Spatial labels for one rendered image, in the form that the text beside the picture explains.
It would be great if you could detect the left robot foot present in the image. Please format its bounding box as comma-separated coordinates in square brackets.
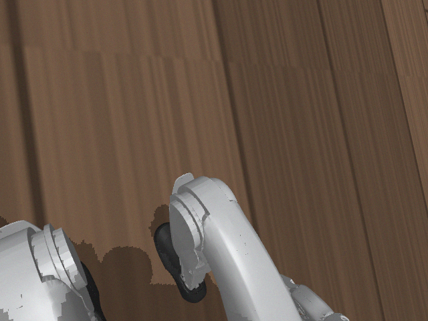
[80, 261, 107, 321]

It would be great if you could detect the right robot foot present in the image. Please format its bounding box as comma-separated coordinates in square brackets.
[154, 222, 207, 303]

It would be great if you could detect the right robot hand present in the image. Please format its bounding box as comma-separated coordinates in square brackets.
[280, 274, 334, 321]

